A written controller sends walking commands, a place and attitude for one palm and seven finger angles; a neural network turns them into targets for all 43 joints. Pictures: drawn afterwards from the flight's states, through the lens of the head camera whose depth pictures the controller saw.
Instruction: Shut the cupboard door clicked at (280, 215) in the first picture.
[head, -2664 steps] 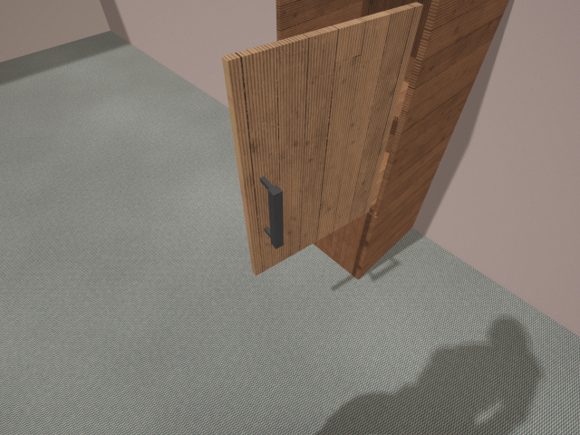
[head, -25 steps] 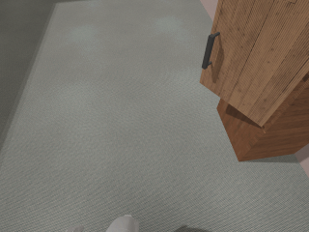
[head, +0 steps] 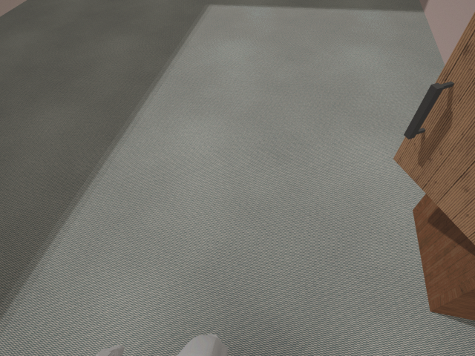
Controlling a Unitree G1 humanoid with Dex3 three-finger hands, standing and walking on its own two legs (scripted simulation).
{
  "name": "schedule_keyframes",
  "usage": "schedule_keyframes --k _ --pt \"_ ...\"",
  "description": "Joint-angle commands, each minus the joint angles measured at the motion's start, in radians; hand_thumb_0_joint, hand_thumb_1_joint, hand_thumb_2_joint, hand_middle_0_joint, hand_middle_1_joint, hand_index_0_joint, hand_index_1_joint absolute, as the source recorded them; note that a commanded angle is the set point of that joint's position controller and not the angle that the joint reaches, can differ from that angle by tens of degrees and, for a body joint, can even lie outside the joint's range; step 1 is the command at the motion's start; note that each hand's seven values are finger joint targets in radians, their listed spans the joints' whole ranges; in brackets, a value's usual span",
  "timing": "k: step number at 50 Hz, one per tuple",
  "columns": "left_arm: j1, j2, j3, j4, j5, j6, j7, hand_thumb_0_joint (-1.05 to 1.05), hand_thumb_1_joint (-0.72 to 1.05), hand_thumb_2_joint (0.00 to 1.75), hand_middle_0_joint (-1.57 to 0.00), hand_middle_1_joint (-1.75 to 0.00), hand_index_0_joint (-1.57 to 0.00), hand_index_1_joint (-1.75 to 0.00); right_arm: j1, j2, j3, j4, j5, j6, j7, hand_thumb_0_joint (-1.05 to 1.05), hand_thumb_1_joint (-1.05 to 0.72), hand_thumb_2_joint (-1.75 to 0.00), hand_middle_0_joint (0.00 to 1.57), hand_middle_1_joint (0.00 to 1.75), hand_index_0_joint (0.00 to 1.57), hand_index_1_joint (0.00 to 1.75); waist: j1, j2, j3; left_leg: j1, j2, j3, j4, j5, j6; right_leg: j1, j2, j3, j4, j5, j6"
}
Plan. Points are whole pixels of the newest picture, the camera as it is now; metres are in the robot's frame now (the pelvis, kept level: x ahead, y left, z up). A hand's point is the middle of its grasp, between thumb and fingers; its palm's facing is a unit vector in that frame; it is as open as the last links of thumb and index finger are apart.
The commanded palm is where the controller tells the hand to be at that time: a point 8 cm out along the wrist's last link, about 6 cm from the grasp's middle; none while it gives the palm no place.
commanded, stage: walk to a spot facing it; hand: left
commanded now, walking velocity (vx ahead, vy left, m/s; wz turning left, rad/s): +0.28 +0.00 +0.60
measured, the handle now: (428, 111) +0.75 -0.49 -0.08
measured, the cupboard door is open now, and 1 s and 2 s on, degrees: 32 32 32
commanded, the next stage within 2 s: turn to face it in 0.96 s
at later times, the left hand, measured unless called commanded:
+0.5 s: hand out of the picture +0.07 +0.28 -0.16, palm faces +0.31 -0.92 -0.22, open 7.4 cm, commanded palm none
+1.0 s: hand (130, 264) +0.31 +0.27 -0.14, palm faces +0.52 -0.82 -0.24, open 7.2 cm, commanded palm none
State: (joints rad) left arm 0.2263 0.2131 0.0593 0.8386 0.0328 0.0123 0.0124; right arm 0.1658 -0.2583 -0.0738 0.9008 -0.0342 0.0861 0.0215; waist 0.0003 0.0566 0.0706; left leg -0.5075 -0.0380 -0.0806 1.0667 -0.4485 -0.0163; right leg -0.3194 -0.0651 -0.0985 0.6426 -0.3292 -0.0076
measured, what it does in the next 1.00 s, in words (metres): walks ahead, turning left: left foot, then right foot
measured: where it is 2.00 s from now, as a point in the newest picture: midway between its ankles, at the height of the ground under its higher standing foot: (221, 295)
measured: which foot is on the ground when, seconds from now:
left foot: up 0.00-0.32, down 0.34-0.78, up 0.80-1.00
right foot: down 0.00-0.34, up 0.36-0.76, down 0.78-1.00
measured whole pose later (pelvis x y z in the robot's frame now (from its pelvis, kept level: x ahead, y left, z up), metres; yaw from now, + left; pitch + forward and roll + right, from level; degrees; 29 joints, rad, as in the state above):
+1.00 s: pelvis +0.33 +0.07 +0.01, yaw +31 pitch +1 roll +1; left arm 0.21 0.15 0.06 0.90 0.02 -0.04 0.02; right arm 0.23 -0.23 -0.07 0.98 -0.02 0.03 0.02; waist -0.04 0.01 0.09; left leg -0.55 0.05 0.02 1.19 -0.35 -0.01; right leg -0.26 -0.09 -0.24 0.49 -0.24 -0.04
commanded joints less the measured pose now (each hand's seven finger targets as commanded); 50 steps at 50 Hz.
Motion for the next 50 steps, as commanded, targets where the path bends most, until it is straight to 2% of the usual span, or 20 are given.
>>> schedule_keyframes --k 1,6,10,13,15,16,17,18,19,21,25,34,36,37,38,39,40,42,45,50 --pt "-0.061 0.159 0.045 -0.070 -0.003 -0.038 0.012 0.00 0.90 0.90 -0.20 -0.30 -0.20 -0.30 0.006 -0.076 -0.032 -0.087 -0.002 -0.029 0.021 0.00 -0.90 -0.90 0.20 0.30 0.20 0.30 -0.048 -0.262 -0.012 -0.128 0.095 0.037 0.249 0.124 -0.020 0.020 -0.275 0.203 -0.463 -0.240 -0.065" --pt "0.136 0.161 0.052 0.021 -0.001 -0.061 0.008 0.00 0.90 0.90 -0.20 -0.30 -0.20 -0.30 -0.104 -0.014 -0.010 -0.101 0.009 -0.051 0.035 0.00 -0.90 -0.90 0.20 0.30 0.20 0.30 0.051 -0.201 -0.040 -0.153 0.090 0.129 -0.060 0.107 -0.024 0.307 -0.272 0.054 -0.411 0.078 -0.082" --pt "0.183 0.174 0.060 0.054 0.005 -0.066 0.002 0.00 0.90 0.90 -0.20 -0.30 -0.20 -0.30 -0.144 0.004 0.004 -0.116 0.011 -0.069 0.037 0.00 -0.90 -0.90 0.20 0.30 0.20 0.30 0.074 -0.228 -0.045 -0.110 0.098 0.169 -0.272 0.050 -0.004 0.378 -0.321 0.010 -0.367 0.194 -0.095" --pt "0.159 0.200 0.070 0.057 0.006 -0.064 -0.005 0.00 0.90 0.90 -0.20 -0.30 -0.20 -0.30 -0.100 -0.005 0.006 -0.110 0.013 -0.085 0.037 0.00 -0.90 -0.90 0.20 0.30 0.20 0.30 0.051 -0.223 -0.048 0.060 0.083 0.212 -0.426 0.020 0.020 0.299 -0.357 -0.020 -0.305 0.192 -0.088" --pt "0.106 0.203 0.071 0.056 -0.008 -0.062 -0.013 0.00 0.90 0.90 -0.20 -0.30 -0.20 -0.30 0.070 -0.051 -0.008 -0.063 0.005 -0.098 0.029 0.00 -0.90 -0.90 0.20 0.30 0.20 0.30 -0.046 -0.122 -0.111 0.382 0.028 0.245 -0.597 0.141 0.037 0.138 -0.289 -0.139 -0.084 0.201 -0.028" --pt "0.105 0.148 0.061 0.039 -0.013 -0.057 -0.024 0.00 0.90 0.90 -0.20 -0.30 -0.20 -0.30 0.198 -0.159 -0.035 -0.029 0.000 -0.103 0.019 0.00 -0.90 -0.90 0.20 0.30 0.20 0.30 -0.109 0.129 -0.182 0.620 0.180 -0.013 -0.682 0.062 0.104 -0.082 -0.183 -0.196 0.213 0.059 0.033" --pt "0.006 0.100 0.037 -0.040 -0.013 -0.054 -0.036 0.00 0.90 0.90 -0.20 -0.30 -0.20 -0.30 0.329 -0.267 -0.062 0.000 -0.003 -0.106 0.000 0.00 -0.90 -0.90 0.20 0.30 0.20 0.30 -0.179 0.324 -0.185 0.743 0.422 -0.399 -0.781 0.141 0.213 -0.420 -0.052 -0.131 0.486 -0.287 0.079" --pt "-0.102 0.113 0.034 -0.079 -0.005 -0.052 -0.032 0.00 0.90 0.90 -0.20 -0.30 -0.20 -0.30 0.374 -0.261 -0.057 0.032 0.004 -0.100 -0.015 0.00 -0.90 -0.90 0.20 0.30 0.20 0.30 -0.191 0.176 -0.138 0.736 0.465 -0.401 -0.781 0.265 0.260 -0.512 -0.078 0.006 0.574 -0.248 0.054" --pt "-0.113 0.119 0.040 -0.070 -0.002 -0.055 -0.027 0.00 0.90 0.90 -0.20 -0.30 -0.20 -0.30 0.330 -0.224 -0.036 0.024 0.006 -0.104 -0.018 0.00 -0.90 -0.90 0.20 0.30 0.20 0.30 -0.156 0.109 -0.111 0.632 0.432 -0.326 -0.786 0.227 0.239 -0.465 -0.103 0.041 0.576 -0.193 0.043" --pt "-0.066 0.108 0.045 -0.021 -0.001 -0.048 -0.033 0.00 0.90 0.90 -0.20 -0.30 -0.20 -0.30 0.181 -0.134 -0.008 -0.021 0.006 -0.120 -0.034 0.00 -0.90 -0.90 0.20 0.30 0.20 0.30 -0.085 0.138 -0.041 0.465 0.348 -0.220 -0.798 0.219 0.196 -0.399 -0.122 0.078 0.545 -0.066 0.050" --pt "-0.002 0.074 0.036 0.019 -0.004 -0.037 -0.043 0.00 0.90 0.90 -0.20 -0.30 -0.20 -0.30 0.167 -0.107 0.004 -0.004 0.012 -0.148 -0.043 0.00 -0.90 -0.90 0.20 0.30 0.20 0.30 -0.029 0.049 -0.051 0.493 0.276 -0.092 -0.800 0.505 0.201 -0.361 -0.083 0.062 0.452 0.058 0.070" --pt "-0.128 0.072 0.029 -0.032 -0.014 -0.038 -0.048 0.00 0.90 0.90 -0.20 -0.30 -0.20 -0.30 0.180 -0.102 -0.003 0.059 0.005 -0.148 -0.040 0.00 -0.90 -0.90 0.20 0.30 0.20 0.30 -0.018 0.055 0.060 0.354 0.255 -0.051 -0.815 0.452 0.189 -0.154 -0.031 0.026 0.055 0.200 0.049" --pt "-0.041 0.093 0.040 -0.019 -0.013 -0.047 -0.045 0.00 0.90 0.90 -0.20 -0.30 -0.20 -0.30 0.158 -0.112 -0.008 0.067 0.005 -0.143 -0.038 0.00 -0.90 -0.90 0.20 0.30 0.20 0.30 0.033 0.031 0.040 0.300 0.241 -0.051 -0.726 0.480 0.170 0.004 0.005 0.016 0.002 0.191 0.034" --pt "0.084 0.116 0.050 0.018 -0.011 -0.054 -0.041 0.00 0.90 0.90 -0.20 -0.30 -0.20 -0.30 0.141 -0.112 -0.007 0.066 0.010 -0.142 -0.037 0.00 -0.90 -0.90 0.20 0.30 0.20 0.30 0.091 -0.013 -0.018 0.236 0.205 -0.032 -0.577 0.506 0.145 0.189 0.013 0.024 -0.054 0.211 0.024" --pt "0.240 0.185 0.069 0.058 0.000 -0.068 -0.031 0.00 0.90 0.90 -0.20 -0.30 -0.20 -0.30 0.155 -0.080 -0.005 0.059 0.022 -0.146 -0.029 0.00 -0.90 -0.90 0.20 0.30 0.20 0.30 0.152 -0.169 -0.121 0.113 0.106 0.038 -0.304 0.395 0.102 0.430 -0.103 0.148 -0.143 0.147 -0.013" --pt "0.333 0.294 0.093 0.071 0.008 -0.072 -0.020 0.00 0.90 0.90 -0.20 -0.30 -0.20 -0.30 0.246 -0.004 0.005 0.042 0.037 -0.148 -0.029 0.00 -0.90 -0.90 0.20 0.30 0.20 0.30 0.150 -0.474 -0.288 -0.028 -0.065 0.094 0.072 -0.123 0.056 0.578 -0.413 0.556 -0.311 0.135 -0.107" --pt "0.278 0.278 0.081 0.058 -0.008 -0.065 -0.010 0.00 0.90 0.90 -0.20 -0.30 -0.20 -0.30 0.226 -0.034 0.000 0.030 0.030 -0.134 -0.030 0.00 -0.90 -0.90 0.20 0.30 0.20 0.30 0.119 -0.412 -0.245 -0.068 -0.004 0.011 0.256 -0.157 0.064 0.458 -0.448 0.620 -0.391 0.045 -0.129" --pt "0.091 0.163 0.057 0.012 -0.005 -0.055 0.005 0.00 0.90 0.90 -0.20 -0.30 -0.20 -0.30 0.157 -0.023 -0.003 0.036 0.022 -0.121 -0.026 0.00 -0.90 -0.90 0.20 0.30 0.20 0.30 0.055 -0.274 -0.109 -0.101 0.084 0.006 0.338 0.008 0.046 0.254 -0.389 0.442 -0.389 0.067 -0.122" --pt "0.017 0.086 0.027 0.004 -0.008 -0.070 0.010 0.00 0.90 0.90 -0.20 -0.30 -0.20 -0.30 0.139 0.017 0.007 0.044 0.017 -0.085 -0.008 0.00 -0.90 -0.90 0.20 0.30 0.20 0.30 -0.014 -0.171 -0.100 -0.021 0.115 0.042 0.227 0.090 0.010 0.114 -0.305 0.102 -0.350 0.398 -0.091" --pt "0.057 0.080 0.028 0.038 -0.008 -0.071 0.013 0.00 0.90 0.90 -0.20 -0.30 -0.20 -0.30 0.089 0.044 0.012 0.016 0.013 -0.056 0.005 0.00 -0.90 -0.90 0.20 0.30 0.20 0.30 -0.022 -0.189 -0.095 -0.062 0.109 0.114 0.043 0.134 -0.017 0.185 -0.280 -0.055 -0.331 0.624 -0.092"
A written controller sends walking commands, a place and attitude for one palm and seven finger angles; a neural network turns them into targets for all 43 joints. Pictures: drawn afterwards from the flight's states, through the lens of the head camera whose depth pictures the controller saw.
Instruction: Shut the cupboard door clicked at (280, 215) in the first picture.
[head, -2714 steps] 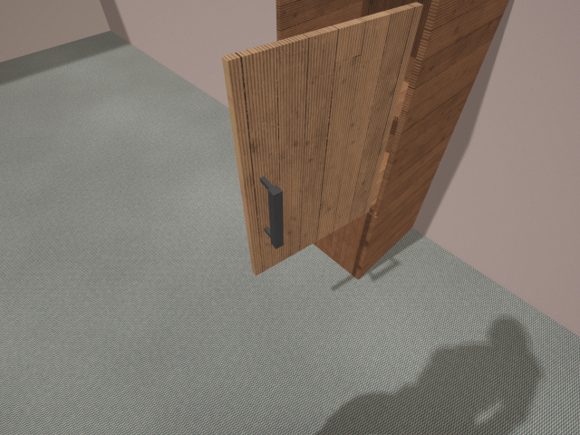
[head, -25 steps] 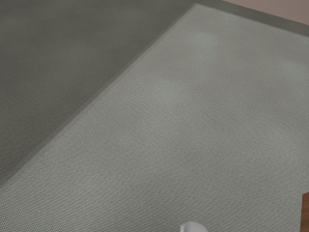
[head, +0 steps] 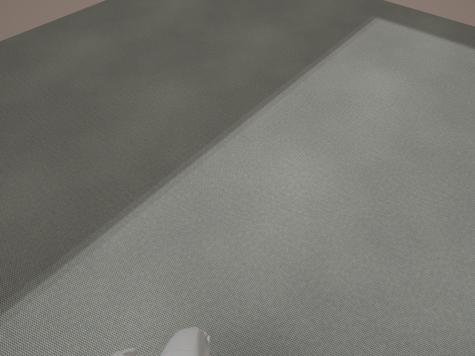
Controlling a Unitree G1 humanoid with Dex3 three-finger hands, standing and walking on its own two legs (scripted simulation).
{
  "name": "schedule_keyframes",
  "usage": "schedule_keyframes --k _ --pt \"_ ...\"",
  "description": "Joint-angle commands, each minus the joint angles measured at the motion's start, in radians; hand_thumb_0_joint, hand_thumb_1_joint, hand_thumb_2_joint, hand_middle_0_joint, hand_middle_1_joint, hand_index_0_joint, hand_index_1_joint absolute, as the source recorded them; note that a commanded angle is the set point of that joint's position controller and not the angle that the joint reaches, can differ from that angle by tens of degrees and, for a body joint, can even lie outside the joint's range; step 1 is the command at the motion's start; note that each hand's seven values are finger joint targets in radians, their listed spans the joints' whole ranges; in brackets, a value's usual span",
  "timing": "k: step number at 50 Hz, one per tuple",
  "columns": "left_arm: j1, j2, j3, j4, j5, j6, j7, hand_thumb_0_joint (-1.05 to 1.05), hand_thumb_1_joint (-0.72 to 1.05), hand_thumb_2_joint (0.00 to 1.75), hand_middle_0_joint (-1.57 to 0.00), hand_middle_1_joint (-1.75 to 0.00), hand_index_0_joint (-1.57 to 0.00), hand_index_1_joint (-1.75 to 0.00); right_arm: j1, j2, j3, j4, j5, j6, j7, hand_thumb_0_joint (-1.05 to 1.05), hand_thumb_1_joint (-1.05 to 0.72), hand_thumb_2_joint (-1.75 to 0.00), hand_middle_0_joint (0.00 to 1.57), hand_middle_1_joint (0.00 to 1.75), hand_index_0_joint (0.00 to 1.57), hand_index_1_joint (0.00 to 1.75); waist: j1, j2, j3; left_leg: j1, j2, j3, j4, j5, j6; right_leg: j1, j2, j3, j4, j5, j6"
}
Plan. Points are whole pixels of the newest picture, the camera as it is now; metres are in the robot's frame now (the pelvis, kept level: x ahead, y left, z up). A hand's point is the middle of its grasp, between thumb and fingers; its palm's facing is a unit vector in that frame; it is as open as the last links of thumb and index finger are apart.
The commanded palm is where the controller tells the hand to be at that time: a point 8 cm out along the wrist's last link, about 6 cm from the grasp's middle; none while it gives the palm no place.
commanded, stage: turn to face it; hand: left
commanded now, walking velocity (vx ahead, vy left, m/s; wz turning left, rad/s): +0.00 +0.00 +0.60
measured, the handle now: out of the picture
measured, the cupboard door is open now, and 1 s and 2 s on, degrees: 32 32 32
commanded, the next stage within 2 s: none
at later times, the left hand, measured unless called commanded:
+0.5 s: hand out of the picture +0.12 +0.21 -0.17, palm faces +0.01 -0.98 -0.20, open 7.4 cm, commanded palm none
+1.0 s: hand (167, 305) +0.23 +0.16 -0.17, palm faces -0.33 -0.92 -0.22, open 7.4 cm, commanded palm none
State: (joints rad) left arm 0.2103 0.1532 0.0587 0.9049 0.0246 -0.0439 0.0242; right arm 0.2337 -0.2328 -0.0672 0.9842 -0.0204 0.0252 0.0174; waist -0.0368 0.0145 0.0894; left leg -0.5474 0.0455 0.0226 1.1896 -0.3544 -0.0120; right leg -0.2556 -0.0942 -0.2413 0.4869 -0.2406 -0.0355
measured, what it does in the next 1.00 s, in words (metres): steps on the spot, turning right: left foot, then right foot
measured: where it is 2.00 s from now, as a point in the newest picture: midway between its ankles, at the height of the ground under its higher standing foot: outside the picture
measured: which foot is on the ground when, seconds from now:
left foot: up 0.00-0.18, down 0.20-0.62, up 0.64-1.00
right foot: down 0.00-0.22, up 0.24-0.60, down 0.62-1.00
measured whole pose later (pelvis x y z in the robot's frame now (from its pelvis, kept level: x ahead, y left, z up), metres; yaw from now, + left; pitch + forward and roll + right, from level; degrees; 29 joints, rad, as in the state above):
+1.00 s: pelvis +0.10 +0.00 +0.00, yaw -23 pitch +2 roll +0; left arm 0.22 0.21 0.06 0.90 0.03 0.04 0.00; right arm 0.16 -0.24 -0.05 0.90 -0.01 0.05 -0.02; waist 0.02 -0.03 0.06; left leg -0.36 0.03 0.00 0.71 -0.39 -0.06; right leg -0.31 0.06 0.11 0.51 -0.23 -0.02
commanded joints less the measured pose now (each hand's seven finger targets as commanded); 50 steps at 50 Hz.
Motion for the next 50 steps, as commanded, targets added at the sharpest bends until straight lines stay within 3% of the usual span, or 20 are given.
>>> schedule_keyframes --k 1,6,8,9,11,12,15,19,23,26,29,30,31,32,33,35,38,41,46,50 --pt "0.075 0.141 0.032 -0.027 0.003 -0.014 0.003 0.00 0.90 0.90 -0.20 -0.30 -0.20 -0.30 0.005 0.026 0.004 -0.080 0.000 0.006 0.012 0.00 -0.90 -0.90 0.20 0.30 0.20 0.30 0.013 -0.147 -0.109 -0.020 0.030 0.016 -0.127 0.050 -0.020 0.129 -0.253 0.073 -0.170 0.532 -0.063" --pt "0.129 0.154 0.019 0.014 0.010 -0.008 0.004 0.00 0.90 0.90 -0.20 -0.30 -0.20 -0.30 -0.068 0.045 0.031 -0.106 0.001 -0.014 0.006 0.00 -0.90 -0.90 0.20 0.30 0.20 0.30 0.050 -0.152 -0.107 0.096 -0.008 0.062 -0.463 0.060 0.003 0.185 -0.241 0.092 -0.077 0.684 -0.072" --pt "0.127 0.154 0.008 0.026 -0.001 -0.003 0.007 0.00 0.90 0.90 -0.20 -0.30 -0.20 -0.30 -0.023 0.026 0.038 -0.081 -0.004 -0.033 -0.001 0.00 -0.90 -0.90 0.20 0.30 0.20 0.30 0.029 -0.129 -0.136 0.282 -0.037 0.075 -0.642 0.210 0.010 0.145 -0.192 0.088 -0.019 0.653 -0.052" --pt "0.125 0.142 -0.002 0.032 -0.007 0.000 0.009 0.00 0.90 0.90 -0.20 -0.30 -0.20 -0.30 0.033 -0.020 0.031 -0.059 -0.007 -0.045 -0.005 0.00 -0.90 -0.90 0.20 0.30 0.20 0.30 0.004 -0.055 -0.178 0.457 0.001 0.050 -0.727 0.456 0.018 0.067 -0.146 0.081 0.046 0.525 -0.013" --pt "0.180 0.069 -0.030 0.043 -0.023 0.015 0.016 0.00 0.90 0.90 -0.20 -0.30 -0.20 -0.30 0.104 -0.152 0.013 -0.033 -0.001 -0.055 -0.027 0.00 -0.90 -0.90 0.20 0.30 0.20 0.30 -0.005 0.255 -0.290 0.655 0.329 -0.228 -0.718 1.066 0.170 -0.088 -0.005 0.102 0.238 -0.311 0.064" --pt "0.171 0.082 -0.025 0.045 -0.016 0.027 0.018 0.00 0.90 0.90 -0.20 -0.30 -0.20 -0.30 0.080 -0.161 0.012 -0.031 -0.008 -0.044 -0.038 0.00 -0.90 -0.90 0.20 0.30 0.20 0.30 -0.011 0.196 -0.239 0.587 0.356 -0.187 -0.746 0.970 0.219 -0.082 0.010 0.162 0.339 -0.450 0.053" --pt "0.095 0.117 0.000 0.052 -0.014 0.060 0.000 0.00 0.90 0.90 -0.20 -0.30 -0.20 -0.30 -0.014 -0.148 0.018 -0.061 -0.006 -0.036 -0.067 0.00 -0.90 -0.90 0.20 0.30 0.20 0.30 -0.005 0.220 -0.176 0.547 0.346 -0.140 -0.759 0.944 0.213 -0.186 0.012 0.240 0.493 -0.373 0.063" --pt "0.101 0.101 0.024 0.041 -0.008 0.088 -0.021 0.00 0.90 0.90 -0.20 -0.30 -0.20 -0.30 -0.093 -0.140 0.009 -0.096 -0.008 -0.015 -0.065 0.00 -0.90 -0.90 0.20 0.30 0.20 0.30 0.034 0.077 -0.124 0.419 0.338 -0.048 -0.823 0.539 0.192 -0.182 0.022 0.209 0.522 -0.290 0.071" --pt "0.096 0.082 0.041 0.010 0.001 0.101 -0.036 0.00 0.90 0.90 -0.20 -0.30 -0.20 -0.30 -0.128 -0.136 -0.007 -0.104 -0.011 -0.002 -0.054 0.00 -0.90 -0.90 0.20 0.30 0.20 0.30 0.052 0.121 -0.056 0.282 0.324 0.006 -0.889 0.146 0.154 -0.143 0.035 0.162 0.440 -0.210 0.073" --pt "0.091 0.085 0.048 -0.012 0.003 0.096 -0.042 0.00 0.90 0.90 -0.20 -0.30 -0.20 -0.30 -0.126 -0.140 -0.023 -0.107 -0.010 0.004 -0.048 0.00 -0.90 -0.90 0.20 0.30 0.20 0.30 0.057 0.157 -0.059 0.266 0.321 0.038 -0.853 0.055 0.134 -0.100 0.053 0.137 0.336 -0.159 0.068" --pt "0.146 0.110 0.058 -0.014 0.005 0.085 -0.044 0.00 0.90 0.90 -0.20 -0.30 -0.20 -0.30 -0.140 -0.140 -0.028 -0.118 -0.005 0.004 -0.044 0.00 -0.90 -0.90 0.20 0.30 0.20 0.30 0.097 0.094 -0.097 0.231 0.280 0.109 -0.680 0.063 0.077 0.030 0.068 0.140 0.110 0.010 0.050" --pt "0.179 0.168 0.067 -0.009 0.010 0.075 -0.039 0.00 0.90 0.90 -0.20 -0.30 -0.20 -0.30 -0.140 -0.104 -0.026 -0.131 0.002 0.006 -0.040 0.00 -0.90 -0.90 0.20 0.30 0.20 0.30 0.118 -0.079 -0.095 0.168 0.194 0.174 -0.505 -0.024 0.025 0.071 -0.008 0.290 -0.034 0.078 0.010" --pt "0.180 0.275 0.082 -0.017 0.018 0.058 -0.025 0.00 0.90 0.90 -0.20 -0.30 -0.20 -0.30 -0.150 -0.030 -0.011 -0.171 0.006 0.008 -0.031 0.00 -0.90 -0.90 0.20 0.30 0.20 0.30 0.132 -0.367 -0.080 -0.031 0.030 0.201 -0.238 -0.275 -0.037 0.120 -0.229 0.660 -0.185 0.248 -0.099" --pt "0.199 0.311 0.078 -0.023 0.003 0.061 -0.018 0.00 0.90 0.90 -0.20 -0.30 -0.20 -0.30 -0.170 -0.060 -0.010 -0.192 0.003 0.019 -0.034 0.00 -0.90 -0.90 0.20 0.30 0.20 0.30 0.142 -0.308 -0.080 -0.037 0.016 0.048 -0.074 -0.291 -0.030 0.057 -0.301 0.724 -0.240 0.231 -0.180" --pt "0.149 0.298 0.074 -0.042 0.003 0.066 -0.013 0.00 0.90 0.90 -0.20 -0.30 -0.20 -0.30 -0.171 -0.058 -0.015 -0.188 0.003 0.024 -0.030 0.00 -0.90 -0.90 0.20 0.30 0.20 0.30 0.110 -0.205 -0.047 -0.065 0.030 -0.012 -0.010 -0.203 -0.023 0.021 -0.272 0.683 -0.251 0.074 -0.184" --pt "0.041 0.246 0.063 -0.059 0.000 0.063 -0.007 0.00 0.90 0.90 -0.20 -0.30 -0.20 -0.30 -0.161 -0.093 -0.022 -0.169 0.000 0.020 -0.032 0.00 -0.90 -0.90 0.20 0.30 0.20 0.30 0.070 -0.255 -0.048 -0.103 0.045 -0.053 0.020 -0.075 -0.036 0.025 -0.188 0.638 -0.234 0.032 -0.138" --pt "0.021 0.223 0.052 -0.077 -0.001 0.056 -0.009 0.00 0.90 0.90 -0.20 -0.30 -0.20 -0.30 -0.095 -0.086 -0.015 -0.141 -0.001 0.012 -0.028 0.00 -0.90 -0.90 0.20 0.30 0.20 0.30 0.047 -0.144 -0.141 -0.025 0.034 -0.032 -0.071 0.003 -0.054 0.089 -0.122 0.514 -0.169 0.177 -0.118" --pt "0.059 0.239 0.055 -0.061 0.002 0.055 -0.010 0.00 0.90 0.90 -0.20 -0.30 -0.20 -0.30 -0.105 -0.073 -0.008 -0.146 0.003 0.008 -0.033 0.00 -0.90 -0.90 0.20 0.30 0.20 0.30 0.067 -0.082 -0.162 -0.006 0.015 -0.020 -0.192 -0.035 -0.063 0.163 -0.126 0.533 -0.141 0.284 -0.139" --pt "0.060 0.266 0.065 -0.054 0.006 0.066 -0.014 0.00 0.90 0.90 -0.20 -0.30 -0.20 -0.30 -0.112 -0.071 0.000 -0.173 0.014 -0.001 -0.045 0.00 -0.90 -0.90 0.20 0.30 0.20 0.30 0.080 -0.151 -0.138 0.077 -0.012 -0.019 -0.406 -0.097 -0.057 0.138 -0.126 0.612 -0.104 0.393 -0.163" --pt "-0.046 0.244 0.060 -0.083 -0.008 0.081 -0.019 0.00 0.90 0.90 -0.20 -0.30 -0.20 -0.30 0.032 -0.095 -0.001 -0.134 0.018 -0.018 -0.056 0.00 -0.90 -0.90 0.20 0.30 0.20 0.30 0.001 -0.117 -0.153 0.407 -0.006 -0.028 -0.769 0.123 -0.038 -0.095 -0.027 0.581 -0.014 0.228 -0.061"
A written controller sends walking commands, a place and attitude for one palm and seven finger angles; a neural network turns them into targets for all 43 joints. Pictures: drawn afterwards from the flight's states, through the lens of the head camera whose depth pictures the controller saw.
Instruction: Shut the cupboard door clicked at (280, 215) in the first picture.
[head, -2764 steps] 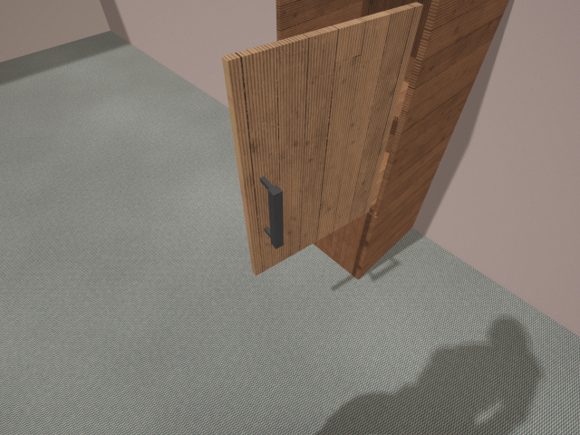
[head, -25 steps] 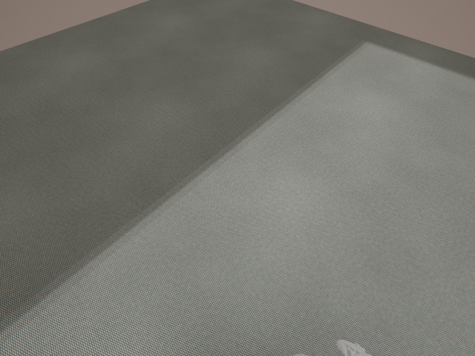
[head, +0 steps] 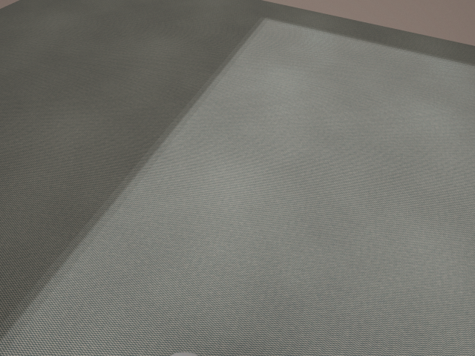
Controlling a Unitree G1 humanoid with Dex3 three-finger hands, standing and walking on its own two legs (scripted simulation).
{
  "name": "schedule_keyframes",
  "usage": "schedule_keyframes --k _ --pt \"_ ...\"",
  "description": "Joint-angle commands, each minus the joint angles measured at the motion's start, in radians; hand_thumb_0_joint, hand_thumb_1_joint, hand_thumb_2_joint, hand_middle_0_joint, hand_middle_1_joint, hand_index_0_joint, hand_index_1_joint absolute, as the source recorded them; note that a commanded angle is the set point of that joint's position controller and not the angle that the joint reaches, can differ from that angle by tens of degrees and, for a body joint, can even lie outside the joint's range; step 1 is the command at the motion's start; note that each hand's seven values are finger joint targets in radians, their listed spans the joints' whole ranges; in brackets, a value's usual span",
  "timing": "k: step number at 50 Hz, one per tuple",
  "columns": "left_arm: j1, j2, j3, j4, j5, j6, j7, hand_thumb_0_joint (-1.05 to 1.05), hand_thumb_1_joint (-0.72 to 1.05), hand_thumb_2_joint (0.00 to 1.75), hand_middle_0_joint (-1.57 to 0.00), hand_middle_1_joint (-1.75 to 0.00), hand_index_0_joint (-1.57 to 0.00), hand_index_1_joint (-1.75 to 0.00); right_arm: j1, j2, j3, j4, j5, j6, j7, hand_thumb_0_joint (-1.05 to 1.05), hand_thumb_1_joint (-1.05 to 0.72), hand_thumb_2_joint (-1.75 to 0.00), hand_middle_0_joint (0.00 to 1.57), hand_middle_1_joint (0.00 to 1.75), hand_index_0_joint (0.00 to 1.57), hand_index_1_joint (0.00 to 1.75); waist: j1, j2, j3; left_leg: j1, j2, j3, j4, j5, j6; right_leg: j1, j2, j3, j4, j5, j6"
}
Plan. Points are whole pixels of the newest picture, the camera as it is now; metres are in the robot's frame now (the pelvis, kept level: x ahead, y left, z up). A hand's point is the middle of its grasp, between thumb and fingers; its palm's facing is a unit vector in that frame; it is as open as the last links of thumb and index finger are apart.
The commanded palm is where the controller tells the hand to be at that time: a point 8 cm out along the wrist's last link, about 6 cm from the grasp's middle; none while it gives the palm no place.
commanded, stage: turn to face it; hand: left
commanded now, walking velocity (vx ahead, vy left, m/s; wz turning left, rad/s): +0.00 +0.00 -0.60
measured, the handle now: out of the picture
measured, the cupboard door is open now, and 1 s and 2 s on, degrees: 32 32 32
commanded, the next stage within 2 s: none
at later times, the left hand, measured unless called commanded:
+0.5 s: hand (166, 327) +0.18 +0.15 -0.15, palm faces -0.31 -0.90 -0.29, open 7.4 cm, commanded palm none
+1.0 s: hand (180, 298) +0.24 +0.14 -0.16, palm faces -0.53 -0.82 -0.22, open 7.4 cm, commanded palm none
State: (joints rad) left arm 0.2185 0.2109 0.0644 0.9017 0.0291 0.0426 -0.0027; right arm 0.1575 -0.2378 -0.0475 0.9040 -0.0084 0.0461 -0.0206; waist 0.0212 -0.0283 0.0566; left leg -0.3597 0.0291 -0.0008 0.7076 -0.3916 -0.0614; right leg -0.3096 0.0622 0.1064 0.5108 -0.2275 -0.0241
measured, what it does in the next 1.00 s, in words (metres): steps on the spot, turning right: left foot, then right foot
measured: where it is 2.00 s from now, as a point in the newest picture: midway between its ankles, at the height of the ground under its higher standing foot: outside the picture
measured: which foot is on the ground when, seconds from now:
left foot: up 0.00-0.02, down 0.04-0.40, up 0.42-0.76, down 0.78-1.00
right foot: down 0.00-0.04, up 0.06-0.38, down 0.40-0.78, up 0.80-1.00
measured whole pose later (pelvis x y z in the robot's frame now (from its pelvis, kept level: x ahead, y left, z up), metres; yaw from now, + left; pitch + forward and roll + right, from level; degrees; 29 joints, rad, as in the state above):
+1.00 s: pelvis +0.04 +0.00 +0.00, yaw -36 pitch +1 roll -2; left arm 0.18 0.28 0.10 0.88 0.02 0.08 -0.03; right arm 0.19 -0.20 0.00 0.84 -0.04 0.02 -0.02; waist 0.02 -0.02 0.08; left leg -0.25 0.12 0.14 0.51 -0.27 -0.01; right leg -0.48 0.00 -0.01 1.09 -0.47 0.05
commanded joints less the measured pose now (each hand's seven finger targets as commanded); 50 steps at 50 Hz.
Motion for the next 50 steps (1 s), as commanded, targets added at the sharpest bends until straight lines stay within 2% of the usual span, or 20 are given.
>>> schedule_keyframes --k 1,2,3,5,8,14,18,19,20,21,23,27,33,37,38,39,40,41,45,50 --pt "-0.050 0.134 0.045 -0.098 -0.020 -0.001 0.003 0.00 0.90 0.90 -0.20 -0.30 -0.20 -0.30 0.128 -0.157 -0.032 -0.053 -0.003 -0.047 -0.020 0.00 -0.90 -0.90 0.20 0.30 0.20 0.30 -0.062 0.126 -0.130 0.319 0.171 -0.170 -0.409 0.134 0.056 -0.180 -0.062 0.125 0.087 -0.016 -0.015" --pt "-0.048 0.100 0.036 -0.121 -0.023 -0.001 -0.007 0.00 0.90 0.90 -0.20 -0.30 -0.20 -0.30 0.136 -0.242 -0.047 -0.075 -0.016 -0.047 -0.024 0.00 -0.90 -0.90 0.20 0.30 0.20 0.30 -0.061 0.353 -0.111 0.323 0.396 -0.376 -0.475 0.214 0.160 -0.293 0.025 -0.040 0.319 -0.350 0.039" --pt "-0.089 0.136 0.040 -0.128 -0.010 0.001 -0.011 0.00 0.90 0.90 -0.20 -0.30 -0.20 -0.30 0.134 -0.241 -0.041 -0.081 -0.023 -0.042 -0.027 0.00 -0.90 -0.90 0.20 0.30 0.20 0.30 -0.072 0.256 -0.076 0.226 0.449 -0.376 -0.458 0.302 0.228 -0.260 -0.024 -0.040 0.488 -0.376 0.045" --pt "-0.054 0.136 0.057 -0.101 0.001 0.010 -0.025 0.00 0.90 0.90 -0.20 -0.30 -0.20 -0.30 0.040 -0.181 -0.025 -0.102 -0.027 -0.048 -0.029 0.00 -0.90 -0.90 0.20 0.30 0.20 0.30 -0.016 0.237 -0.061 0.169 0.354 -0.233 -0.432 0.392 0.216 -0.247 -0.050 -0.054 0.634 -0.286 0.066" --pt "-0.070 0.108 0.048 -0.106 -0.008 0.019 -0.038 0.00 0.90 0.90 -0.20 -0.30 -0.20 -0.30 0.028 -0.155 -0.019 -0.107 -0.029 -0.045 -0.031 0.00 -0.90 -0.90 0.20 0.30 0.20 0.30 -0.014 0.197 -0.040 0.209 0.294 -0.058 -0.365 0.544 0.195 -0.248 -0.074 -0.102 0.593 -0.245 0.080" --pt "-0.135 0.077 0.030 -0.137 -0.010 0.010 -0.043 0.00 0.90 0.90 -0.20 -0.30 -0.20 -0.30 0.127 -0.179 -0.040 -0.064 -0.026 -0.043 -0.019 0.00 -0.90 -0.90 0.20 0.30 0.20 0.30 -0.063 0.248 -0.102 0.320 0.301 0.048 -0.280 0.682 0.182 -0.152 -0.065 -0.188 0.320 -0.202 0.068" --pt "-0.046 0.106 0.036 -0.112 -0.009 -0.003 -0.039 0.00 0.90 0.90 -0.20 -0.30 -0.20 -0.30 0.078 -0.199 -0.052 -0.073 -0.018 -0.035 -0.008 0.00 -0.90 -0.90 0.20 0.30 0.20 0.30 -0.010 0.201 -0.126 0.218 0.294 0.109 -0.139 0.565 0.116 0.080 -0.047 -0.216 0.022 -0.009 0.036" --pt "0.046 0.157 0.047 -0.086 -0.005 -0.014 -0.033 0.00 0.90 0.90 -0.20 -0.30 -0.20 -0.30 0.062 -0.184 -0.054 -0.083 -0.008 -0.036 -0.002 0.00 -0.90 -0.90 0.20 0.30 0.20 0.30 0.038 0.094 -0.164 0.123 0.246 0.154 0.011 0.433 0.063 0.237 -0.110 -0.133 -0.105 0.155 0.012" --pt "0.104 0.282 0.070 -0.067 0.006 -0.028 -0.017 0.00 0.90 0.90 -0.20 -0.30 -0.20 -0.30 0.036 -0.090 -0.031 -0.127 -0.001 -0.033 0.002 0.00 -0.90 -0.90 0.20 0.30 0.20 0.30 0.067 -0.268 -0.158 -0.181 0.087 0.208 0.251 -0.130 -0.003 0.410 -0.368 0.225 -0.160 0.499 -0.088" --pt "0.136 0.314 0.075 -0.052 -0.011 -0.022 -0.001 0.00 0.90 0.90 -0.20 -0.30 -0.20 -0.30 -0.004 -0.099 -0.024 -0.152 -0.007 -0.019 -0.006 0.00 -0.90 -0.90 0.20 0.30 0.20 0.30 0.081 -0.280 -0.146 -0.247 0.053 0.084 0.424 -0.278 -0.010 0.335 -0.466 0.309 -0.132 0.702 -0.175" --pt "0.030 0.252 0.066 -0.085 -0.008 -0.017 0.015 0.00 0.90 0.90 -0.20 -0.30 -0.20 -0.30 -0.014 -0.097 -0.024 -0.133 -0.005 -0.008 -0.011 0.00 -0.90 -0.90 0.20 0.30 0.20 0.30 0.031 -0.225 -0.080 -0.308 0.086 -0.015 0.507 -0.152 -0.003 0.247 -0.385 0.258 -0.179 0.384 -0.191" --pt "-0.035 0.201 0.044 -0.106 -0.010 -0.026 0.016 0.00 0.90 0.90 -0.20 -0.30 -0.20 -0.30 0.007 -0.099 -0.022 -0.097 -0.009 -0.013 0.002 0.00 -0.90 -0.90 0.20 0.30 0.20 0.30 -0.009 -0.120 -0.119 -0.215 0.070 0.007 0.403 -0.018 -0.027 0.225 -0.279 0.117 -0.111 0.519 -0.149" --pt "-0.008 0.225 0.055 -0.092 -0.001 -0.021 0.013 0.00 0.90 0.90 -0.20 -0.30 -0.20 -0.30 -0.016 -0.079 -0.017 -0.119 0.000 -0.019 -0.003 0.00 -0.90 -0.90 0.20 0.30 0.20 0.30 0.002 -0.083 -0.120 -0.114 0.021 0.021 0.137 -0.035 -0.025 0.179 -0.282 0.213 -0.096 0.465 -0.173" --pt "-0.074 0.211 0.055 -0.099 -0.008 -0.011 0.007 0.00 0.90 0.90 -0.20 -0.30 -0.20 -0.30 0.086 -0.088 -0.020 -0.095 0.004 -0.034 -0.009 0.00 -0.90 -0.90 0.20 0.30 0.20 0.30 -0.057 -0.114 -0.117 0.144 -0.008 0.026 -0.196 0.154 -0.008 0.012 -0.207 0.221 -0.021 0.340 -0.089" --pt "-0.075 0.171 0.047 -0.111 -0.017 -0.006 0.005 0.00 0.90 0.90 -0.20 -0.30 -0.20 -0.30 0.122 -0.138 -0.028 -0.086 -0.001 -0.045 -0.014 0.00 -0.90 -0.90 0.20 0.30 0.20 0.30 -0.072 0.009 -0.130 0.270 0.084 -0.055 -0.331 0.197 0.016 -0.098 -0.130 0.164 0.061 0.191 -0.040" --pt "-0.032 0.110 0.035 -0.122 -0.026 -0.004 -0.004 0.00 0.90 0.90 -0.20 -0.30 -0.20 -0.30 0.143 -0.243 -0.045 -0.090 -0.016 -0.054 -0.016 0.00 -0.90 -0.90 0.20 0.30 0.20 0.30 -0.067 0.315 -0.163 0.379 0.340 -0.310 -0.392 0.340 0.110 -0.253 0.012 0.016 0.270 -0.206 0.024" --pt "-0.055 0.130 0.034 -0.129 -0.018 -0.004 -0.006 0.00 0.90 0.90 -0.20 -0.30 -0.20 -0.30 0.159 -0.265 -0.047 -0.097 -0.019 -0.047 -0.020 0.00 -0.90 -0.90 0.20 0.30 0.20 0.30 -0.081 0.328 -0.139 0.307 0.463 -0.368 -0.406 0.448 0.208 -0.257 -0.008 -0.054 0.496 -0.421 0.044" --pt "-0.057 0.141 0.036 -0.141 -0.011 -0.008 -0.010 0.00 0.90 0.90 -0.20 -0.30 -0.20 -0.30 0.135 -0.242 -0.037 -0.120 -0.022 -0.043 -0.019 0.00 -0.90 -0.90 0.20 0.30 0.20 0.30 -0.065 0.205 -0.107 0.224 0.454 -0.328 -0.388 0.465 0.236 -0.226 -0.055 -0.040 0.590 -0.387 0.049" --pt "-0.044 0.123 0.048 -0.103 -0.009 0.012 -0.033 0.00 0.90 0.90 -0.20 -0.30 -0.20 -0.30 0.047 -0.168 -0.015 -0.133 -0.027 -0.049 -0.028 0.00 -0.90 -0.90 0.20 0.30 0.20 0.30 -0.020 0.224 -0.079 0.236 0.307 -0.066 -0.345 0.619 0.190 -0.254 -0.082 -0.084 0.679 -0.261 0.080" --pt "-0.096 0.091 0.038 -0.128 -0.011 0.020 -0.044 0.00 0.90 0.90 -0.20 -0.30 -0.20 -0.30 0.090 -0.176 -0.031 -0.105 -0.026 -0.043 -0.019 0.00 -0.90 -0.90 0.20 0.30 0.20 0.30 -0.046 0.216 -0.090 0.260 0.321 0.025 -0.343 0.499 0.190 -0.201 -0.101 -0.148 0.474 -0.226 0.082"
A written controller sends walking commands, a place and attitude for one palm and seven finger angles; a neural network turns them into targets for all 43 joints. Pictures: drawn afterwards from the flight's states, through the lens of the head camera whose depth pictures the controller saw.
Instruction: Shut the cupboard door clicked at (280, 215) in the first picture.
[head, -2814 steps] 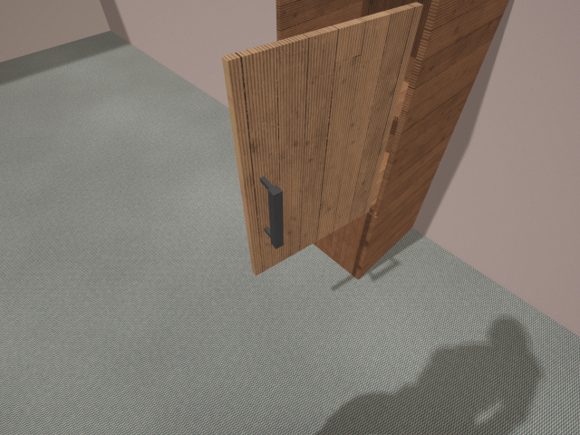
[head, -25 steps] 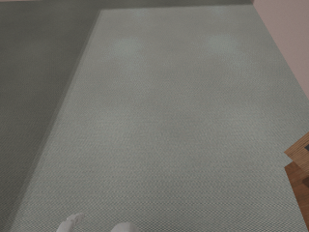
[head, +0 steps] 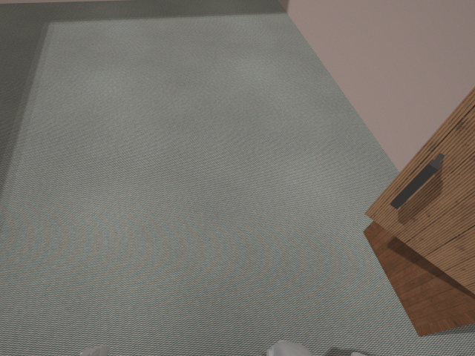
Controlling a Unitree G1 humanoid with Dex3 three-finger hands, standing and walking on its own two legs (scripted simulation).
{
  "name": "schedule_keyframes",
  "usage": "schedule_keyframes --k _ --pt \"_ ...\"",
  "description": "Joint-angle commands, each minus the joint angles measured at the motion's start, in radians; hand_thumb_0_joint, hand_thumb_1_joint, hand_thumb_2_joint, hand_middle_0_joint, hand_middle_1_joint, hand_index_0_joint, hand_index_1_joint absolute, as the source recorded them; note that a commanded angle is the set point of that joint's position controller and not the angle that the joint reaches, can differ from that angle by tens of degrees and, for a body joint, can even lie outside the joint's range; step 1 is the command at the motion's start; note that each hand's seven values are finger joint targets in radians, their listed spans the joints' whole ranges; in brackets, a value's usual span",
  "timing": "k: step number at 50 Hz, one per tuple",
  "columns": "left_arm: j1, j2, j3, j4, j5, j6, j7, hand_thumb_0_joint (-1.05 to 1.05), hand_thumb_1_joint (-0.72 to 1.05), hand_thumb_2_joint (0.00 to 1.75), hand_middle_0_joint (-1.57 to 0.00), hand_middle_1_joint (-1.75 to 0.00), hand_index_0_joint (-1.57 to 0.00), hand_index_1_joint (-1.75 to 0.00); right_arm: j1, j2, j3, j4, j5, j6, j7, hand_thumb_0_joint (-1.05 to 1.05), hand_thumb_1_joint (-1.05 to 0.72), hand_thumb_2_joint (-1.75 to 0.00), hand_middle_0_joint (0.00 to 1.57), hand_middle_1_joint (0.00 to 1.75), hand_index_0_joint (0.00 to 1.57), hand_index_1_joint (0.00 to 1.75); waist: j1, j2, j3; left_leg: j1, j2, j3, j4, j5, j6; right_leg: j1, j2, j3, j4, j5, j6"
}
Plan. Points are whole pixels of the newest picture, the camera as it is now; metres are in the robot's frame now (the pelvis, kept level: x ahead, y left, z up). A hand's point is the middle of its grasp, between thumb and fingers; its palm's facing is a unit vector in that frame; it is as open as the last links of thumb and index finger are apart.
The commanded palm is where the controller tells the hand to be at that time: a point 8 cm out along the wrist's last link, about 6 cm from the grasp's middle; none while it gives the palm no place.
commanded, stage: turn to face it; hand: left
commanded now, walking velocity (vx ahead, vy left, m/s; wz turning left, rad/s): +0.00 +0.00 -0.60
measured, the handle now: (416, 181) +0.55 -0.42 -0.09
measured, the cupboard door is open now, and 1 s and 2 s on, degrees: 32 32 32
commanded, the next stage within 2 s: take the last steps up to it in 1.06 s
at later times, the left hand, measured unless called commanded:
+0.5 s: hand (176, 348) +0.15 +0.12 -0.16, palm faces -0.25 -0.94 -0.24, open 7.4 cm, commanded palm none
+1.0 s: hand (216, 298) +0.24 +0.06 -0.16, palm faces -0.53 -0.79 -0.31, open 7.4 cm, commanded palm none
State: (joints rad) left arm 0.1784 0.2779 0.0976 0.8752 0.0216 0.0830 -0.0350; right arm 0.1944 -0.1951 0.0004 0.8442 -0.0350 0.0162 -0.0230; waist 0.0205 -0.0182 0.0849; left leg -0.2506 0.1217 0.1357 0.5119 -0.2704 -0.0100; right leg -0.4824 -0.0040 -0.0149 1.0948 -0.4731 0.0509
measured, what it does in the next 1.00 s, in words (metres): steps on the spot, turning right: right foot, then left foot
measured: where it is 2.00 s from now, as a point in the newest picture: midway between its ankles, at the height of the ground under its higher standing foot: outside the picture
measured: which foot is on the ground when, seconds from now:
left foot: down 0.00-0.18, up 0.20-0.58, down 0.60-0.96, up 0.98-1.00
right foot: up 0.00-0.16, down 0.18-0.60, up 0.62-0.94, down 0.96-1.00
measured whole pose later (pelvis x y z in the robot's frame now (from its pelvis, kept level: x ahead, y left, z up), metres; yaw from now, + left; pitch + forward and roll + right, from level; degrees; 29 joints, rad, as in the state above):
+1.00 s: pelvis +0.03 -0.07 -0.02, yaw -33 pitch +1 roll +0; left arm 0.15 0.24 0.06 0.88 0.03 0.03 -0.02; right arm 0.24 -0.27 -0.04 0.92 -0.02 0.05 -0.01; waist -0.01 0.07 0.08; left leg -0.32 0.15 0.12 0.82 -0.51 -0.06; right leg -0.32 0.00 -0.05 0.65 -0.35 -0.03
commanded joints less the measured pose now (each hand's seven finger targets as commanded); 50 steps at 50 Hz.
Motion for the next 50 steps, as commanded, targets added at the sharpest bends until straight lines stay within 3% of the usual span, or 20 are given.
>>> schedule_keyframes --k 1,4,7,8,9,11,12,16,24,28,29,30,31,32,36,42,45,46,48,50 --pt "-0.060 0.025 0.003 -0.106 -0.002 -0.023 -0.013 0.00 0.90 0.90 -0.20 -0.30 -0.20 -0.30 0.054 -0.225 -0.081 -0.042 0.001 -0.011 -0.014 0.00 -0.90 -0.90 0.20 0.30 0.20 0.30 -0.049 0.224 -0.111 0.138 0.229 -0.093 -0.139 0.364 0.134 0.001 -0.030 -0.046 -0.166 0.020 0.004" --pt "-0.059 0.020 -0.001 -0.105 -0.002 -0.031 -0.012 0.00 0.90 0.90 -0.20 -0.30 -0.20 -0.30 0.053 -0.244 -0.095 -0.028 0.001 -0.008 -0.005 0.00 -0.90 -0.90 0.20 0.30 0.20 0.30 -0.052 0.253 -0.121 0.125 0.243 -0.067 -0.090 0.373 0.124 0.085 -0.008 -0.083 -0.316 0.039 -0.012" --pt "0.044 0.056 0.008 -0.075 -0.001 -0.045 -0.007 0.00 0.90 0.90 -0.20 -0.30 -0.20 -0.30 0.023 -0.246 -0.102 -0.029 0.010 -0.002 0.002 0.00 -0.90 -0.90 0.20 0.30 0.20 0.30 0.010 0.171 -0.157 0.020 0.195 0.008 0.086 0.269 0.041 0.312 0.006 -0.090 -0.601 0.273 -0.044" --pt "0.114 0.140 0.023 -0.054 0.007 -0.058 0.003 0.00 0.90 0.90 -0.20 -0.30 -0.20 -0.30 0.019 -0.201 -0.095 -0.044 0.020 -0.001 0.008 0.00 -0.90 -0.90 0.20 0.30 0.20 0.30 0.045 -0.036 -0.191 -0.105 0.116 0.063 0.265 0.084 -0.019 0.456 -0.132 0.088 -0.716 0.416 -0.093" --pt "0.157 0.245 0.041 -0.038 0.009 -0.068 0.021 0.00 0.90 0.90 -0.20 -0.30 -0.20 -0.30 -0.043 -0.123 -0.070 -0.099 0.020 0.000 0.011 0.00 -0.90 -0.90 0.20 0.30 0.20 0.30 0.077 -0.335 -0.161 -0.369 -0.039 0.056 0.506 -0.387 -0.067 0.520 -0.352 0.428 -0.739 0.776 -0.204" --pt "0.138 0.211 0.036 -0.037 -0.005 -0.062 0.044 0.00 0.90 0.90 -0.20 -0.30 -0.20 -0.30 -0.060 -0.155 -0.072 -0.091 0.022 0.021 -0.004 0.00 -0.90 -0.90 0.20 0.30 0.20 0.30 0.054 -0.202 -0.125 -0.402 -0.005 -0.131 0.691 -0.310 -0.057 0.415 -0.361 0.393 -0.760 0.718 -0.273" --pt "0.065 0.188 0.033 -0.055 -0.001 -0.062 0.051 0.00 0.90 0.90 -0.20 -0.30 -0.20 -0.30 -0.047 -0.148 -0.071 -0.076 0.021 0.018 -0.007 0.00 -0.90 -0.90 0.20 0.30 0.20 0.30 0.025 -0.259 -0.116 -0.435 0.004 -0.143 0.697 -0.264 -0.062 0.422 -0.318 0.390 -0.752 0.650 -0.269" --pt "-0.003 0.131 0.010 -0.076 -0.002 -0.070 0.047 0.00 0.90 0.90 -0.20 -0.30 -0.20 -0.30 -0.017 -0.147 -0.071 -0.037 0.019 0.018 0.008 0.00 -0.90 -0.90 0.20 0.30 0.20 0.30 -0.017 -0.135 -0.142 -0.317 -0.022 -0.124 0.595 -0.114 -0.082 0.360 -0.206 0.231 -0.710 0.716 -0.219" --pt "0.032 0.159 0.022 -0.058 0.005 -0.065 0.044 0.00 0.90 0.90 -0.20 -0.30 -0.20 -0.30 -0.053 -0.126 -0.066 -0.065 0.025 0.011 0.001 0.00 -0.90 -0.90 0.20 0.30 0.20 0.30 0.002 -0.100 -0.142 -0.231 -0.075 -0.119 0.305 -0.152 -0.078 0.354 -0.212 0.362 -0.699 0.658 -0.253" --pt "-0.022 0.142 0.021 -0.062 -0.007 -0.056 0.042 0.00 0.90 0.90 -0.20 -0.30 -0.20 -0.30 0.054 -0.139 -0.068 -0.035 0.032 -0.006 -0.009 0.00 -0.90 -0.90 0.20 0.30 0.20 0.30 -0.056 -0.101 -0.167 0.052 -0.088 -0.125 -0.059 0.054 -0.059 0.206 -0.137 0.367 -0.595 0.610 -0.163" --pt "-0.014 0.096 0.012 -0.073 -0.016 -0.052 0.039 0.00 0.90 0.90 -0.20 -0.30 -0.20 -0.30 0.077 -0.194 -0.076 -0.027 0.025 -0.018 -0.013 0.00 -0.90 -0.90 0.20 0.30 0.20 0.30 -0.059 0.039 -0.192 0.188 0.032 -0.231 -0.173 0.106 -0.023 0.084 -0.036 0.291 -0.503 0.446 -0.109" --pt "0.019 0.044 0.000 -0.085 -0.022 -0.051 0.029 0.00 0.90 0.90 -0.20 -0.30 -0.20 -0.30 0.091 -0.286 -0.091 -0.036 0.013 -0.021 -0.015 0.00 -0.90 -0.90 0.20 0.30 0.20 0.30 -0.055 0.315 -0.206 0.288 0.275 -0.452 -0.200 0.308 0.077 -0.079 0.087 0.135 -0.296 -0.005 -0.050" --pt "-0.003 0.071 -0.002 -0.091 -0.011 -0.054 0.029 0.00 0.90 0.90 -0.20 -0.30 -0.20 -0.30 0.111 -0.293 -0.089 -0.044 0.011 -0.012 -0.015 0.00 -0.90 -0.90 0.20 0.30 0.20 0.30 -0.070 0.289 -0.189 0.227 0.361 -0.472 -0.180 0.428 0.159 -0.067 0.050 0.080 -0.095 -0.158 -0.035" --pt "0.003 0.078 0.006 -0.089 -0.001 -0.051 0.023 0.00 0.90 0.90 -0.20 -0.30 -0.20 -0.30 0.083 -0.262 -0.078 -0.056 0.003 -0.012 -0.019 0.00 -0.90 -0.90 0.20 0.30 0.20 0.30 -0.052 0.205 -0.160 0.160 0.346 -0.425 -0.190 0.446 0.186 -0.063 0.026 0.084 0.013 -0.130 -0.024" --pt "-0.005 0.055 0.008 -0.069 -0.002 -0.035 0.000 0.00 0.90 0.90 -0.20 -0.30 -0.20 -0.30 0.007 -0.206 -0.062 -0.067 0.001 -0.016 -0.026 0.00 -0.90 -0.90 0.20 0.30 0.20 0.30 -0.018 0.211 -0.107 0.156 0.208 -0.171 -0.127 0.584 0.141 -0.087 -0.013 0.024 0.045 -0.026 0.002" --pt "-0.055 0.018 -0.009 -0.085 -0.004 -0.036 -0.005 0.00 0.90 0.90 -0.20 -0.30 -0.20 -0.30 0.067 -0.234 -0.082 -0.021 -0.002 -0.008 -0.011 0.00 -0.90 -0.90 0.20 0.30 0.20 0.30 -0.054 0.246 -0.126 0.163 0.205 -0.083 -0.083 0.526 0.127 0.052 0.000 -0.066 -0.278 0.027 -0.013" --pt "0.018 0.028 -0.008 -0.060 -0.003 -0.047 -0.002 0.00 0.90 0.90 -0.20 -0.30 -0.20 -0.30 0.032 -0.248 -0.093 -0.015 0.005 -0.002 -0.004 0.00 -0.90 -0.90 0.20 0.30 0.20 0.30 -0.013 0.234 -0.150 0.104 0.194 -0.039 0.010 0.418 0.081 0.213 0.016 -0.093 -0.503 0.193 -0.033" --pt "0.071 0.062 -0.002 -0.040 0.000 -0.055 0.002 0.00 0.90 0.90 -0.20 -0.30 -0.20 -0.30 0.031 -0.233 -0.092 -0.017 0.012 -0.001 0.001 0.00 -0.90 -0.90 0.20 0.30 0.20 0.30 0.011 0.162 -0.159 0.019 0.154 -0.012 0.096 0.320 0.038 0.342 0.003 -0.065 -0.627 0.322 -0.048" --pt "0.181 0.239 0.030 0.001 0.007 -0.074 0.029 0.00 0.90 0.90 -0.20 -0.30 -0.20 -0.30 -0.033 -0.120 -0.063 -0.078 0.024 0.003 0.005 0.00 -0.90 -0.90 0.20 0.30 0.20 0.30 0.074 -0.308 -0.177 -0.336 -0.064 0.018 0.507 -0.402 -0.055 0.515 -0.379 0.425 -0.732 0.861 -0.224" --pt "0.119 0.186 0.018 -0.010 0.001 -0.071 0.047 0.00 0.90 0.90 -0.20 -0.30 -0.20 -0.30 -0.033 -0.134 -0.065 -0.054 0.024 0.018 -0.006 0.00 -0.90 -0.90 0.20 0.30 0.20 0.30 0.036 -0.207 -0.121 -0.382 -0.031 -0.149 0.664 -0.311 -0.041 0.424 -0.337 0.352 -0.754 0.730 -0.276"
